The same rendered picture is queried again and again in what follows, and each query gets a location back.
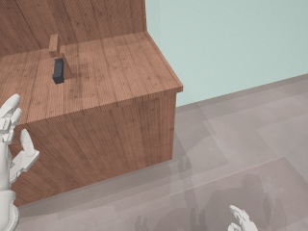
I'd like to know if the tap lever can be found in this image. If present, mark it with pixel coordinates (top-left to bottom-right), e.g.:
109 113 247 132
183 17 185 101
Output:
52 58 64 85

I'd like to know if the counter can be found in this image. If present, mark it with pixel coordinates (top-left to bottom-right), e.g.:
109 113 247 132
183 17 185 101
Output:
0 0 184 207

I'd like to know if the robot left forearm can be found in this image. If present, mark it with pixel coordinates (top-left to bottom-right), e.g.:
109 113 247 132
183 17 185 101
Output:
0 190 20 231

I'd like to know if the right robot hand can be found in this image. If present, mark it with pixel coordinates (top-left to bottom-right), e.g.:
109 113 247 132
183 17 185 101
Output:
227 205 258 231

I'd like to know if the left robot hand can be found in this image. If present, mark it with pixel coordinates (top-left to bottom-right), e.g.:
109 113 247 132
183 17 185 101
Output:
0 93 39 192

